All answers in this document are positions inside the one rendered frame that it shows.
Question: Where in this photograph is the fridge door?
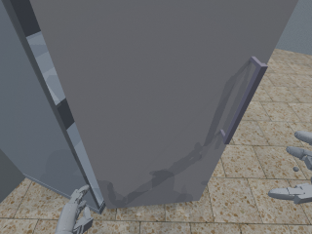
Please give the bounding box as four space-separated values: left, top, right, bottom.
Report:
29 0 298 209

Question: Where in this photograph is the handle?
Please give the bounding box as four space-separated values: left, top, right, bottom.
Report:
220 57 268 144

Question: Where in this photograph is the robot left hand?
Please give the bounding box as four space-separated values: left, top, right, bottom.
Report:
55 184 94 234

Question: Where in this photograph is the robot right hand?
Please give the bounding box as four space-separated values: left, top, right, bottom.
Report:
268 131 312 205

